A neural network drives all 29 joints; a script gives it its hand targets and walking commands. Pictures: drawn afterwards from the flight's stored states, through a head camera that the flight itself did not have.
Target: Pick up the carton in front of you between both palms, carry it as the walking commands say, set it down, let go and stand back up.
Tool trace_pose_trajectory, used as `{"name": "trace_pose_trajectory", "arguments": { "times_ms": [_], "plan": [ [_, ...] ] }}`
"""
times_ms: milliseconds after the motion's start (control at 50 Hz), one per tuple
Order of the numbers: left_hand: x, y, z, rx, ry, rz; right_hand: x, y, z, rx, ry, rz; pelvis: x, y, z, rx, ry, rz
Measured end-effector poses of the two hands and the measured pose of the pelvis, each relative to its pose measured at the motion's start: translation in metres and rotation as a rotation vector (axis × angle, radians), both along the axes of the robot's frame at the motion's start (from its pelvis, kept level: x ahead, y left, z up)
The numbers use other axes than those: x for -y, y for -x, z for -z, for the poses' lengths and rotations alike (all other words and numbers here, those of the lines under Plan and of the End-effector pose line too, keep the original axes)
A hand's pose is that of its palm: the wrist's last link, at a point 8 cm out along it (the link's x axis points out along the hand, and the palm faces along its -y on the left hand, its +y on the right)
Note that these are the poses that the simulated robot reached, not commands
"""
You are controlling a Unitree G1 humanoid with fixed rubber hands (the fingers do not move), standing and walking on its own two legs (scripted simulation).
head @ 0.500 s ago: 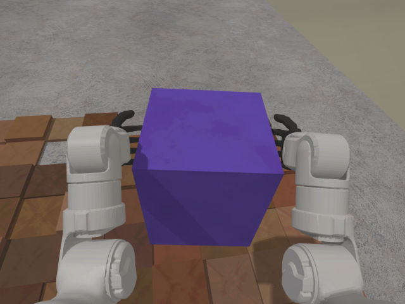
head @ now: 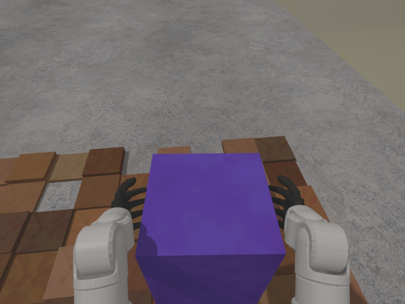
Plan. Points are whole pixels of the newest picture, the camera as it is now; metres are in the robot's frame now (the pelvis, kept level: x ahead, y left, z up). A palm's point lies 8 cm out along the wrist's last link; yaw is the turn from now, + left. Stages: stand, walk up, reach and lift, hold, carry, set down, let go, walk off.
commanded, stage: carry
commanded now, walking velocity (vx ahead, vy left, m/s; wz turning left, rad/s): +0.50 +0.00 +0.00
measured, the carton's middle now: (206, 231) +0.29 +0.00 +0.01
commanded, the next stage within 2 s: none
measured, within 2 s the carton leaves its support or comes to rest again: neither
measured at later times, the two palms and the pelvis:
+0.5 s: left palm (137, 113) +0.62 +0.18 +0.07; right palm (246, 115) +0.59 -0.11 +0.07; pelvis +0.29 +0.06 -0.01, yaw -3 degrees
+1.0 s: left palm (155, 46) +0.94 +0.16 +0.12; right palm (239, 43) +0.96 -0.14 +0.12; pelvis +0.58 +0.01 +0.02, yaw -1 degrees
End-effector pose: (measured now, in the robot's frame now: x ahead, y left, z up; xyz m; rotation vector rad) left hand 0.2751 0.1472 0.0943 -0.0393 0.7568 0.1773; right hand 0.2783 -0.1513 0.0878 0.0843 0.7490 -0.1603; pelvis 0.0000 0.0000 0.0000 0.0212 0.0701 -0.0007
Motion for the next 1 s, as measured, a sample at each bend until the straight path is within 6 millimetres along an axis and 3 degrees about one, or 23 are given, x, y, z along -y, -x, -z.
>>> {"name": "trace_pose_trajectory", "arguments": {
  "times_ms": [100,200,280,360,460,560,660,760,860,1000],
  "plan": [
    [-0.001,-0.048,-0.009,0.016,-0.016,0.002,-0.001,-0.051,-0.008,0.016,0.011,-0.020,0.000,-0.057,-0.009,-0.002,-0.018,0.009],
    [-0.006,-0.109,-0.011,0.045,-0.017,0.023,-0.006,-0.107,-0.011,0.046,0.022,-0.008,-0.008,-0.119,-0.005,0.008,-0.007,0.014],
    [-0.018,-0.168,-0.005,0.068,-0.007,0.034,-0.017,-0.164,-0.009,0.069,0.043,-0.006,-0.021,-0.173,0.007,0.017,0.015,0.024],
    [-0.033,-0.244,0.010,0.074,-0.019,0.076,-0.033,-0.235,-0.002,0.072,0.093,-0.014,-0.038,-0.229,0.026,0.027,0.008,0.043],
    [-0.038,-0.317,0.025,-0.035,-0.029,0.146,-0.038,-0.292,0.012,-0.041,0.129,0.003,-0.052,-0.270,0.018,0.007,0.018,0.052],
    [-0.033,-0.377,0.018,-0.052,-0.022,0.164,-0.034,-0.346,0.006,-0.060,0.122,0.024,-0.058,-0.311,0.005,-0.001,0.031,0.041],
    [-0.030,-0.446,-0.005,0.016,-0.034,0.146,-0.030,-0.422,-0.018,0.010,0.119,0.010,-0.054,-0.362,0.001,-0.010,0.028,0.031],
    [-0.024,-0.522,-0.029,0.058,-0.043,0.118,-0.024,-0.506,-0.040,0.054,0.116,-0.018,-0.040,-0.426,0.003,-0.020,0.023,0.019],
    [-0.014,-0.592,-0.034,0.037,-0.072,0.076,-0.013,-0.590,-0.037,0.038,0.086,-0.060,-0.019,-0.500,0.009,-0.004,0.034,0.010],
    [-0.017,-0.662,-0.029,-0.053,-0.066,0.018,-0.016,-0.680,-0.034,-0.047,0.058,-0.102,-0.005,-0.576,-0.016,-0.018,0.004,0.012]
  ]
}}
